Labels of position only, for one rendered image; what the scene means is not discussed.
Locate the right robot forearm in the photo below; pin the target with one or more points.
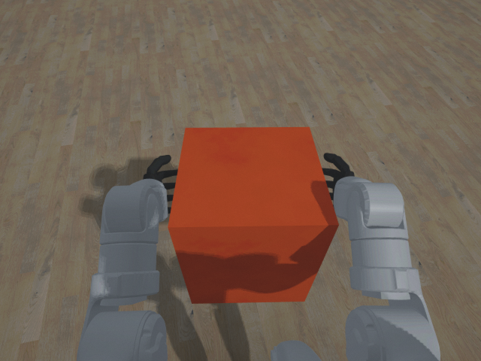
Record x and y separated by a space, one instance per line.
378 233

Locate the carton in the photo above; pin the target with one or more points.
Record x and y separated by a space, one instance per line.
251 218

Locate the left robot forearm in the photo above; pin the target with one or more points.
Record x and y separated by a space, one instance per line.
127 257

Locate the robot right upper arm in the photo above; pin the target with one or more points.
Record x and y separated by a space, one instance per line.
389 333

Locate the robot right hand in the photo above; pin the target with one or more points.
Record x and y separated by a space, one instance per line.
337 175

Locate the robot right thigh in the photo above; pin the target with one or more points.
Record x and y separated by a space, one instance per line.
293 351

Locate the robot left hand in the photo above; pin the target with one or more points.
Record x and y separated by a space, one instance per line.
154 167

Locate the robot left upper arm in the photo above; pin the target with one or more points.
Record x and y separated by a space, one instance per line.
125 336

